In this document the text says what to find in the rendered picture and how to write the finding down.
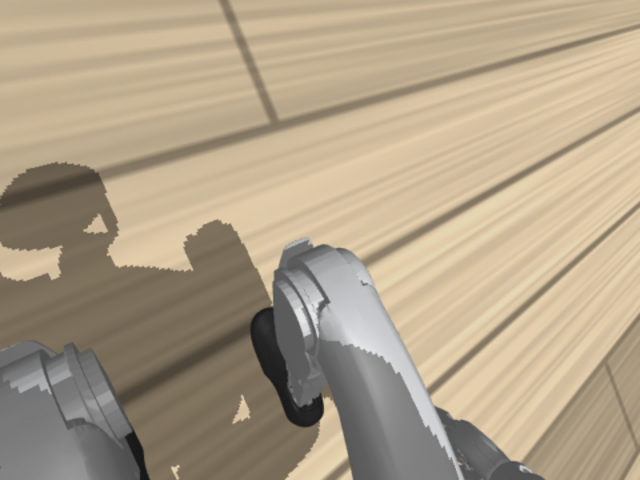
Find right robot hand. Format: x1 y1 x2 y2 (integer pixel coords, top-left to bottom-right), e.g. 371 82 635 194
434 406 510 480

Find right robot arm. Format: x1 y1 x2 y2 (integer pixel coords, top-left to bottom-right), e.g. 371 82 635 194
489 461 545 480

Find right robot foot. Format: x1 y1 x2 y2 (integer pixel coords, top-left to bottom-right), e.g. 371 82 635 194
250 307 324 427

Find left robot foot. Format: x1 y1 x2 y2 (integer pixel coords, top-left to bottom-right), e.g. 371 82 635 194
125 424 150 480

